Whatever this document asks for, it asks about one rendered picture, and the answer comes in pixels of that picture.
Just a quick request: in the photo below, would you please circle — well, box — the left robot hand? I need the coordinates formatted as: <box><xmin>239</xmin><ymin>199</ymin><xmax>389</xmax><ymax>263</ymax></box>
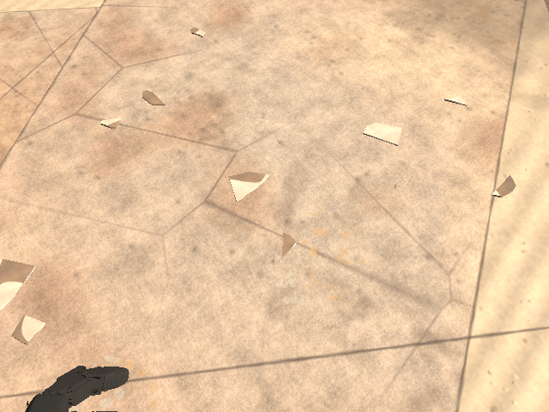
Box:
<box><xmin>25</xmin><ymin>366</ymin><xmax>129</xmax><ymax>412</ymax></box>

